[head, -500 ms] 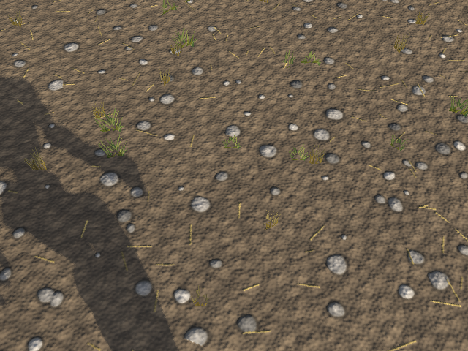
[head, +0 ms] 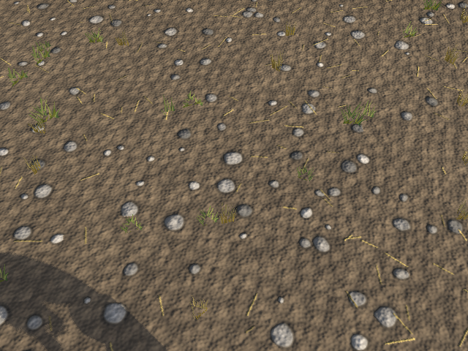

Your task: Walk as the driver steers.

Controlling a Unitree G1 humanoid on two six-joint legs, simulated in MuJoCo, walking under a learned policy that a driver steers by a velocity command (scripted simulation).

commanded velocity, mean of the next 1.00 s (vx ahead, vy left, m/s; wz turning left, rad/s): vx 0.50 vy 0.00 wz -0.32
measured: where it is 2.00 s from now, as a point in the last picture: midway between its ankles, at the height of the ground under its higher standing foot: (309, 170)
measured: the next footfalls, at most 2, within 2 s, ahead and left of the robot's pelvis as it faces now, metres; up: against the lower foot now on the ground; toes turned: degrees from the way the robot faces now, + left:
right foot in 0.04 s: +0.17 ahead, -0.06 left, +0.00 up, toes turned -7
left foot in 0.60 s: +0.54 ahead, +0.01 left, +0.00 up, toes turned -16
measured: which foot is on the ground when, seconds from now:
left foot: down 0.00-0.06, up 0.08-0.58, down 0.60-1.00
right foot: up 0.00-0.02, down 0.04-0.60, up 0.62-1.00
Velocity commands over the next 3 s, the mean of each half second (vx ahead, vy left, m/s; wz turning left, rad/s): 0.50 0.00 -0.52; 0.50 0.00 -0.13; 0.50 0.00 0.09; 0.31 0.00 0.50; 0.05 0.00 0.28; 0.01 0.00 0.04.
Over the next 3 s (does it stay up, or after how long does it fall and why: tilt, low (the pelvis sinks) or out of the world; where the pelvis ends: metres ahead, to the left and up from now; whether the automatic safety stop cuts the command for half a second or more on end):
stays up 1.04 -0.24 0.02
